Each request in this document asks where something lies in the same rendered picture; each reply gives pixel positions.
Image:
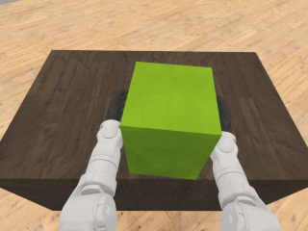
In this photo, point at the robot left hand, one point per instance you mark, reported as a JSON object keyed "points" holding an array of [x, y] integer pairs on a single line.
{"points": [[114, 110]]}

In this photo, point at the right robot upper arm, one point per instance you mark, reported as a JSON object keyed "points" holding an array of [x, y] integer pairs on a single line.
{"points": [[238, 216]]}

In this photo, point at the robot left forearm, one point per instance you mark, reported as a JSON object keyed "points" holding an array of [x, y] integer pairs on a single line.
{"points": [[103, 165]]}

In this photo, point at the left robot upper arm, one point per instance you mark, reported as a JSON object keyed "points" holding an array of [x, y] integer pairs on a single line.
{"points": [[89, 212]]}

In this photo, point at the pedestal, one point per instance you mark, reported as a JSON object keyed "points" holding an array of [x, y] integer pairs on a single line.
{"points": [[47, 146]]}

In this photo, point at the robot right forearm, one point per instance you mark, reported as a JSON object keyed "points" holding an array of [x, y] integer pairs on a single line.
{"points": [[229, 175]]}

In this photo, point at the carton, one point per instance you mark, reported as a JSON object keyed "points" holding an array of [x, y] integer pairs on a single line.
{"points": [[170, 123]]}

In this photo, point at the robot right hand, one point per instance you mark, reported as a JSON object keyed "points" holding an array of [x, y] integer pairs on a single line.
{"points": [[224, 115]]}

